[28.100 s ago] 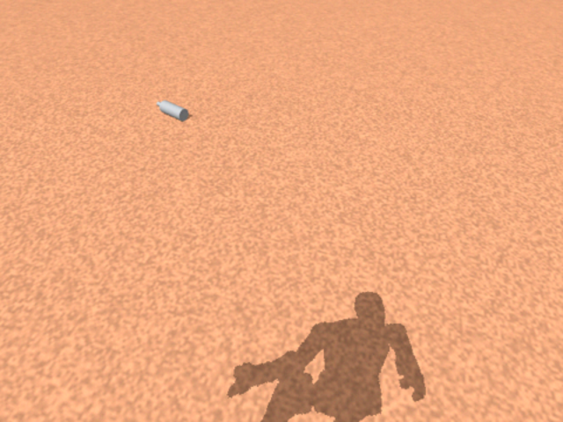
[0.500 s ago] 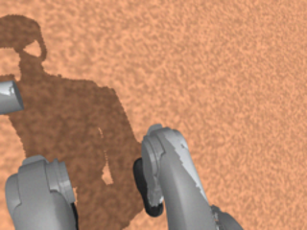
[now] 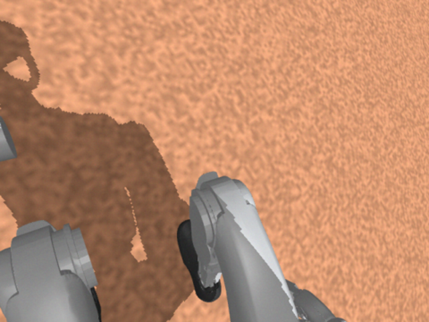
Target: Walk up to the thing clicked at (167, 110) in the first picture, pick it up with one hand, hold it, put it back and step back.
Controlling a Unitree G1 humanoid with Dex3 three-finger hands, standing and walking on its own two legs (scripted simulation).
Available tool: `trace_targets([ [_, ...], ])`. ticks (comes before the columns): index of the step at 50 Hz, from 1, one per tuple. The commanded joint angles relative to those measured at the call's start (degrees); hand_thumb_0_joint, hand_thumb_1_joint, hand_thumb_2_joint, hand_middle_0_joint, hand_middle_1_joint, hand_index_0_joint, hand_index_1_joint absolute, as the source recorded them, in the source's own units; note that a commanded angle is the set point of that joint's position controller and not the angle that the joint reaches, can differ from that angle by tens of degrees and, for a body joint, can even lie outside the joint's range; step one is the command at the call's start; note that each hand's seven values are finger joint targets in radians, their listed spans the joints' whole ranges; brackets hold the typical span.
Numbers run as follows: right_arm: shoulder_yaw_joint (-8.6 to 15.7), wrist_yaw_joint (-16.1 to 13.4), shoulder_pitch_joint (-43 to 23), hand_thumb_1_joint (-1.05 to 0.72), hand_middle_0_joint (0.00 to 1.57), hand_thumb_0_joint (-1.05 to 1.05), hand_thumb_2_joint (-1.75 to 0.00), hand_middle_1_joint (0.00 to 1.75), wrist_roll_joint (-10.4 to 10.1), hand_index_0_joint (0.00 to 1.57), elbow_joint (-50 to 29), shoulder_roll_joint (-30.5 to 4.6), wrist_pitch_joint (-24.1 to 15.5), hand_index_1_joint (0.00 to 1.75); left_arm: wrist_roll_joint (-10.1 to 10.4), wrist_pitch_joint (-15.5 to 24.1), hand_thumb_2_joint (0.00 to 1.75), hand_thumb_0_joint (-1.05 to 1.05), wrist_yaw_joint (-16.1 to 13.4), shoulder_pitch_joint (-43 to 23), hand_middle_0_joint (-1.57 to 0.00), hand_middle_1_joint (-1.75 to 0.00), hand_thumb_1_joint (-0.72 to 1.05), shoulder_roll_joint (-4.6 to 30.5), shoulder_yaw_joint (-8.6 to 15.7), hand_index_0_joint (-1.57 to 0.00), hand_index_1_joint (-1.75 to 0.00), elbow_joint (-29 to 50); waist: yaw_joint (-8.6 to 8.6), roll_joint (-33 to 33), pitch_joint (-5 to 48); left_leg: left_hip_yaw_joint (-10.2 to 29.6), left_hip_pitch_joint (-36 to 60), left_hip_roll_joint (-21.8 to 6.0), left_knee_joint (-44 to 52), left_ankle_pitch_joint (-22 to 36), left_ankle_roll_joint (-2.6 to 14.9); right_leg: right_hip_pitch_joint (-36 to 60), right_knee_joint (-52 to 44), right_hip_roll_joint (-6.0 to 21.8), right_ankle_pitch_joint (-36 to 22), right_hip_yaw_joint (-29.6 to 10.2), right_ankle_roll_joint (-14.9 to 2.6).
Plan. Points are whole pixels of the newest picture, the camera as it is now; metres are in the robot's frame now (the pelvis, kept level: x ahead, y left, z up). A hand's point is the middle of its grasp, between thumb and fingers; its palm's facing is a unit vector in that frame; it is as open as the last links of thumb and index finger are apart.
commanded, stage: rest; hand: left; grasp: from above
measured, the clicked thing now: out of the picture +0.44 +0.35 -0.26
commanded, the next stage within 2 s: open in 0.06 s
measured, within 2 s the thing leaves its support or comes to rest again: rests again in 0.44 s
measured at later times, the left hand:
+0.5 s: hand out of the picture +0.44 +0.32 -0.23, palm faces -0.43 -0.14 -0.89, open 11.2 cm
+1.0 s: hand out of the picture +0.45 +0.32 -0.23, palm faces -0.44 -0.16 -0.88, open 13.8 cm
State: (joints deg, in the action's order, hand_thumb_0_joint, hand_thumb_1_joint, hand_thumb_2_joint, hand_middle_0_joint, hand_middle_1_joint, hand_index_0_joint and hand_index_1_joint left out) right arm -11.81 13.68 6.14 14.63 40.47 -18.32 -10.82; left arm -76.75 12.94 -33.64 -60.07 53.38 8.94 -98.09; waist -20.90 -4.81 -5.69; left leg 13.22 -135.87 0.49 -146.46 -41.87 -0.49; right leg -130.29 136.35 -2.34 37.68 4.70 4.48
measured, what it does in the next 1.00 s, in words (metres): stands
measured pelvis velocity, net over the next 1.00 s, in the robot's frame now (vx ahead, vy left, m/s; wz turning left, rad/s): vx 0.00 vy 0.00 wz -0.02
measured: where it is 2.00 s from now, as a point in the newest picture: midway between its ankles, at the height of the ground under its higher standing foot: (151, 302)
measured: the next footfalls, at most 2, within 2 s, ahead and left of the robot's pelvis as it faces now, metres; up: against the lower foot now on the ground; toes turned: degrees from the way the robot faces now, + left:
none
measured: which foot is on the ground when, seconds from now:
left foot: down 0.00-1.00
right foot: down 0.00-1.00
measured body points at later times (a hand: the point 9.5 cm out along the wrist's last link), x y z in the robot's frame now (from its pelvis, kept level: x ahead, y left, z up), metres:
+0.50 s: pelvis -0.01 +0.00 +0.00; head +0.26 +0.12 +0.34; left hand +0.46 +0.32 -0.18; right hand +0.04 -0.26 -0.06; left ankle +0.06 +0.12 -0.27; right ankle +0.12 -0.14 -0.27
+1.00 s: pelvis +0.00 +0.00 +0.00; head +0.26 +0.12 +0.34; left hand +0.47 +0.33 -0.18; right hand +0.05 -0.26 -0.06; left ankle +0.06 +0.12 -0.27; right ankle +0.12 -0.14 -0.27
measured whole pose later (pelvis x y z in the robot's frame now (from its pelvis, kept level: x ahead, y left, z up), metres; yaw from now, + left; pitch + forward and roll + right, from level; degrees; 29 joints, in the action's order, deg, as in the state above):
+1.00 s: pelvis +0.00 +0.00 +0.00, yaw -1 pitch +29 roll -15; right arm -14.1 14.8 6.8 14.9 38.6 -19.2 -11.8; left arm -75.6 13.6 -32.2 -60.9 56.8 8.0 -98.4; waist -21.6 -5.6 -7.1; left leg 14.5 -135.4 0.6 -146.5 -41.5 -0.4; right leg -129.2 135.3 -2.4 37.0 5.9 4.5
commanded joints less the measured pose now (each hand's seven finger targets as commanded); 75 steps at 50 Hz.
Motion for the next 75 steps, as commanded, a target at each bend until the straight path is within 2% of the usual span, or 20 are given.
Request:
trace_targets([
  [1,4.8,-0.04,11.07,-0.9,0.2,0.0,-0.9,0.3,0.02,0.2,0.25,-18.4,-0.25,0.3,0.73,0.36,0.76,0.0,-2.78,-17.71,-1.15,-0.54,0.78,13.0,-0.47,-1.14,-0.56,6.18,-3.11,27.99,36.61,-6.95,30.45,-1.25,15.2,13.82,0.79,19.15,-9.42,-1.56,-15.07,9.45,-5.52],
  [5,4.5,0.03,10.98,-0.9,0.2,0.0,-0.9,0.3,-0.23,0.2,-0.06,-19.27,-0.8,0.3,1.07,0.67,0.75,0.0,-2.69,-16.8,-1.15,-0.55,0.81,14.22,-0.32,-1.15,-0.56,4.95,-3.03,27.77,35.14,-6.45,29.76,-1.28,15.94,13.41,0.74,18.97,-9.63,-1.51,-14.4,9.74,-5.36],
  [6,4.32,0.04,11.82,-0.9,0.2,0.0,-0.9,0.3,0.37,0.2,0.64,-19.22,-0.69,0.3,0.75,0.75,0.76,0.0,-2.99,-16.17,-1.15,-0.56,0.81,16.45,1.56,-1.15,-0.57,4.81,-3.22,27.6,35.6,-6.41,30.06,-1.37,15.76,13.84,0.83,20.26,-9.87,-1.66,-14.98,9.92,-5.27],
  [8,4.01,0.0,10.63,-0.9,0.2,0.0,-0.9,0.3,-0.01,0.2,-0.59,-19.11,-0.55,0.3,0.69,0.99,0.72,0.0,-2.82,-16.1,-1.15,-0.54,0.8,15.1,-0.03,-1.15,-0.54,4.38,-2.6,27.46,35.42,-6.2,29.09,-1.37,16.23,12.93,0.81,19.99,-10.08,-1.9,-13.8,9.8,-5.54],
  [12,3.89,0.11,11.44,-0.89,0.2,0.0,-0.9,0.3,0.67,0.2,-0.28,-19.74,-0.84,0.3,0.53,1.06,0.74,0.0,-3.03,-16.74,-0.83,-0.57,0.48,16.38,1.11,-0.83,-0.59,4.48,-3.74,26.84,34.69,-6.11,29.55,-1.42,15.53,12.71,0.95,19.65,-10.07,-1.72,-14.19,10.1,-5.11],
  [16,3.27,0.06,10.48,-0.89,0.2,0.0,-0.9,0.3,-0.08,0.2,-0.78,-19.27,-1.08,0.3,0.89,1.41,0.73,0.0,-3.61,-16.69,-0.61,-0.59,0.16,14.61,-1.31,-0.6,-0.6,4.8,-2.98,26.94,35.05,-6.07,28.92,-1.4,15.87,12.67,0.92,20.48,-10.59,-2.03,-14.24,9.71,-5.32],
  [17,3.54,0.06,11.02,-0.89,0.2,0.0,-0.9,0.3,0.15,0.2,-0.04,-19.72,-1.08,0.3,0.79,1.52,0.71,0.0,-3.97,-16.86,-0.58,-0.6,0.08,17.52,0.83,-0.57,-0.61,4.54,-3.24,27.24,35.18,-5.75,29.18,-1.62,15.84,12.67,0.85,20.3,-10.11,-1.92,-14.22,10.1,-5.28],
  [22,2.9,0.32,10.96,-0.89,0.2,0.0,-0.9,0.3,0.19,0.2,-0.35,-19.28,-1.6,0.3,0.64,1.28,0.73,0.0,-4.22,-17.37,-0.42,-0.66,-0.15,13.91,-2.41,-0.41,-0.67,3.95,-3.79,27.66,33.92,-6.3,28.38,-1.52,15.43,11.91,1.05,20.07,-10.75,-2.17,-13.85,9.84,-5.25],
  [24,3.46,0.25,10.54,-0.89,0.2,0.0,-0.9,0.3,0.11,0.2,-0.28,-20.27,-1.81,0.3,0.55,0.97,0.79,0.0,-4.47,-17.57,-0.38,-0.71,-0.19,16.83,-0.31,-0.37,-0.72,3.8,-3.66,27.41,33.0,-5.59,28.27,-1.65,15.92,10.51,0.87,18.17,-10.32,-1.88,-12.55,10.38,-5.21],
  [26,3.19,0.51,10.59,-0.89,0.2,0.0,-0.9,0.3,0.41,0.2,-0.81,-19.83,-2.05,0.3,0.44,0.43,0.81,0.0,-3.85,-17.59,-0.33,-0.74,-0.26,13.94,-2.19,-0.32,-0.75,3.41,-4.1,27.89,33.91,-5.68,29.44,-1.7,15.89,11.44,0.74,18.98,-10.28,-2.01,-13.47,10.26,-5.3],
  [32,3.47,0.6,9.98,-0.89,0.2,0.0,-0.9,0.3,-0.03,0.2,-0.96,-20.14,-2.14,0.3,1.5,-0.35,0.89,0.0,-2.54,-16.8,-0.23,-0.84,-0.37,14.13,-1.85,-0.22,-0.85,3.91,-2.96,29.6,33.52,-4.69,30.2,-1.64,17.4,11.41,0.15,17.51,-9.55,-1.64,-12.88,10.27,-5.52],
  [43,3.29,0.96,11.9,-0.89,0.2,0.0,-0.9,0.3,0.1,0.2,-0.92,-19.32,-1.04,0.3,1.94,0.36,1.04,0.0,-0.75,-15.22,-0.08,-0.99,-0.54,14.88,-0.58,-0.07,-1.01,6.38,-3.61,28.9,35.24,-5.28,31.28,-1.7,16.05,15.75,0.3,20.73,-10.05,-1.76,-16.6,10.1,-5.33],
  [54,2.95,0.25,12.22,-0.89,0.2,0.0,-0.9,0.3,0.3,0.2,-0.79,-19.35,-0.15,0.3,1.21,1.84,1.07,0.0,-1.87,-14.2,-0.08,-1.04,-0.5,16.96,0.52,-0.07,-1.05,6.2,-2.66,28.88,36.08,-5.41,30.4,-1.57,16.57,14.66,0.41,20.99,-10.42,-1.89,-15.25,10.33,-5.53],
  [59,3.12,0.1,11.48,-0.89,0.2,0.0,-0.9,0.3,0.37,0.2,-1.36,-19.74,-0.32,0.3,0.97,1.41,1.06,0.0,-1.73,-16.04,-0.08,-1.06,-0.49,15.47,-1.33,-0.07,-1.06,5.01,-4.08,27.15,32.86,-5.77,27.93,-1.61,15.99,11.1,0.92,19.57,-11.16,-2.02,-12.89,10.09,-5.3],
  [63,3.56,-0.13,11.68,-0.9,0.2,0.0,-0.9,0.3,0.15,0.2,-1.37,-19.93,-0.54,0.3,1.42,1.19,0.99,0.0,-2.39,-14.76,-0.07,-1.03,-0.51,18.51,1.76,-0.08,-1.02,8.94,-1.23,29.78,37.01,-5.38,31.34,-1.54,17.33,13.13,0.25,19.79,-10.23,-1.69,-13.75,10.24,-5.6],
  [65,4.19,0.35,12.59,-0.9,0.2,0.0,-0.9,0.3,0.33,0.2,-1.35,-19.65,-0.69,0.3,0.96,0.52,0.99,0.0,-2.3,-14.58,-0.07,-1.02,-0.52,17.97,2.15,-0.08,-1.01,10.52,-1.42,32.47,38.62,-5.51,33.98,-1.59,17.34,15.52,-0.15,19.46,-9.36,-1.44,-15.56,10.1,-5.64],
  [68,6.22,0.73,11.74,-0.91,0.2,0.0,-0.9,0.3,-0.5,0.2,-1.37,-19.26,-0.59,0.3,2.5,-0.42,1.0,0.0,-2.0,-15.24,-0.07,-1.01,-0.53,17.18,3.5,-0.07,-1.01,17.91,0.87,35.83,43.28,-5.92,36.23,-1.48,18.1,16.14,-0.54,18.77,-9.52,-1.16,-15.89,9.53,-6.15],
  [69,6.26,1.15,11.33,-0.91,0.2,0.0,-0.9,0.3,-0.94,0.2,-1.76,-17.88,-0.61,0.3,3.07,-1.17,1.0,0.0,-1.01,-13.6,-0.07,-1.01,-0.54,12.46,0.48,-0.07,-1.01,18.88,1.01,37.08,43.3,-6.52,36.83,-1.21,18.69,16.3,-0.69,18.57,-9.56,-1.14,-16.02,9.05,-6.25],
  [73,9.87,1.61,12.8,-0.9,0.2,0.0,-0.9,0.3,-3.57,0.2,0.29,-17.29,1.39,0.3,5.06,-4.15,1.01,0.0,2.41,-8.39,-0.07,-1.01,-0.53,11.68,1.6,-0.06,-1.01,26.34,6.41,38.17,50.15,-7.79,38.44,-0.75,21.42,18.65,-0.59,18.41,-10.59,-0.79,-16.89,7.49,-6.8],
  [75,11.22,1.94,13.33,-0.9,0.2,0.0,-0.9,0.3,-4.82,0.2,0.7,-16.2,2.59,0.3,6.64,-5.95,1.01,0.0,4.99,-8.15,-0.07,-1.01,-0.53,5.99,-0.99,-0.07,-1.01,27.01,5.73,34.51,47.5,-8.29,36.73,-0.64,22.77,16.76,-0.05,16.98,-12.51,-0.56,-15.45,6.72,-6.73],
])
